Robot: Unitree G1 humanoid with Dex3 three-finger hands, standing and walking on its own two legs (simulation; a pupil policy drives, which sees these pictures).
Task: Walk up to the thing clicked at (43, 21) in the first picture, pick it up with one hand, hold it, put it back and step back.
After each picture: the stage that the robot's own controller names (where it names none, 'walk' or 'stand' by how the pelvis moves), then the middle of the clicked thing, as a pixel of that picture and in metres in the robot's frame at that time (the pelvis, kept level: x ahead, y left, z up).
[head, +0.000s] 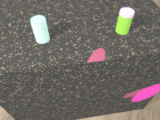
stand; (40, 29) +0.61 +0.20 +0.02
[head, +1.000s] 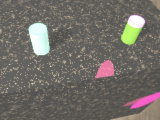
walk; (39, 39) +0.51 +0.18 +0.02
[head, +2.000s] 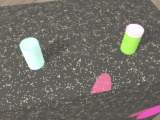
stand; (33, 54) +0.45 +0.21 +0.02
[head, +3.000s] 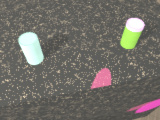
stand; (32, 49) +0.46 +0.21 +0.02
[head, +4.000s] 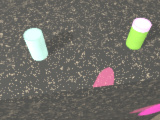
stand; (36, 45) +0.47 +0.20 +0.03
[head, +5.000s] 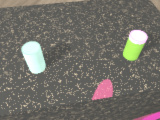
stand; (34, 58) +0.44 +0.20 +0.02
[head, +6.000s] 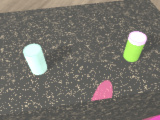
stand; (36, 59) +0.44 +0.20 +0.01
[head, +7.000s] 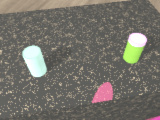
stand; (35, 61) +0.43 +0.20 +0.01
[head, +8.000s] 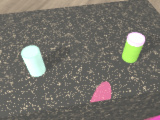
rise first; (34, 61) +0.43 +0.21 +0.01
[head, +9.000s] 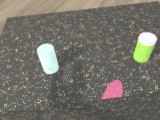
rise first; (48, 59) +0.45 +0.18 +0.02
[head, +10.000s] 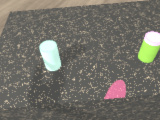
go down; (50, 56) +0.45 +0.17 +0.02
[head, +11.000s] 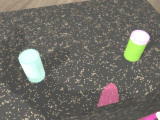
go down; (33, 66) +0.41 +0.17 +0.03
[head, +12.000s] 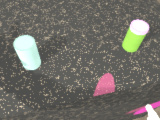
close in; (28, 53) +0.44 +0.17 +0.04
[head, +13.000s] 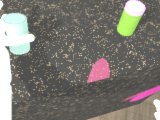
close; (17, 34) +0.48 +0.18 +0.08
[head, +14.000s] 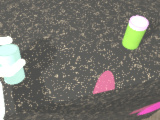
lift; (11, 64) +0.38 +0.23 +0.07
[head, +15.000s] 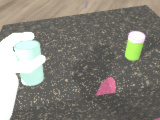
lift; (30, 63) +0.32 +0.17 +0.18
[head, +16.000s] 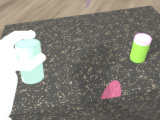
hold; (30, 61) +0.32 +0.17 +0.17
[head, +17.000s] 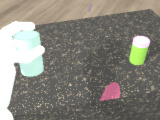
hold; (29, 53) +0.33 +0.17 +0.21
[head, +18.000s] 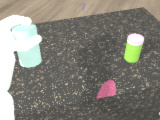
crouch; (27, 45) +0.37 +0.17 +0.20
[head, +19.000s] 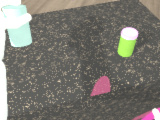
lower; (18, 25) +0.45 +0.19 +0.20
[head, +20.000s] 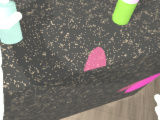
lower; (7, 22) +0.51 +0.19 +0.09
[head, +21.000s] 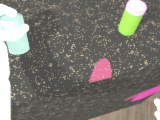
lower; (15, 34) +0.48 +0.19 +0.08
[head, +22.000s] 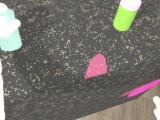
lower; (6, 30) +0.49 +0.20 +0.08
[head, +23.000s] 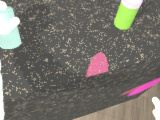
lower; (6, 28) +0.50 +0.20 +0.09
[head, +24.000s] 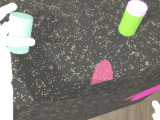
open; (19, 33) +0.48 +0.17 +0.08
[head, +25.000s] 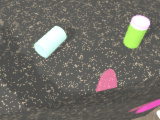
sink last; (50, 41) +0.50 +0.11 +0.03
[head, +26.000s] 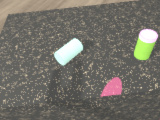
stand; (68, 51) +0.50 +0.11 +0.00
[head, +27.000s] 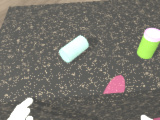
stand; (74, 48) +0.51 +0.08 +0.00
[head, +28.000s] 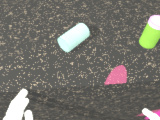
stand; (73, 37) +0.51 +0.07 +0.04
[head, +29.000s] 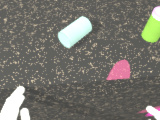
stand; (75, 32) +0.50 +0.06 +0.07
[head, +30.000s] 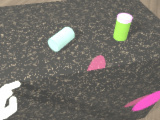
walk; (61, 38) +0.59 +0.08 +0.03
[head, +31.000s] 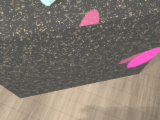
stand; out of the picture +0.69 +0.15 +0.03
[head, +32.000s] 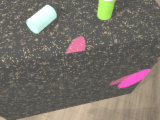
stand; (41, 19) +0.61 +0.17 +0.02
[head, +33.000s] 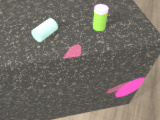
stand; (44, 30) +0.64 +0.20 -0.01
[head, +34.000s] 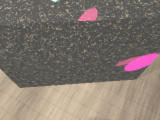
walk; out of the picture +0.74 +0.13 +0.02
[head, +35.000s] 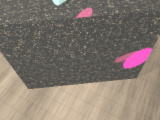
walk; out of the picture +0.87 +0.14 +0.01
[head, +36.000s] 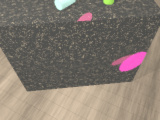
stand; (65, 0) +0.91 +0.10 -0.01
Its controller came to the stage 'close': yes
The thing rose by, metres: 0.21
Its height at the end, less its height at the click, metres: -0.02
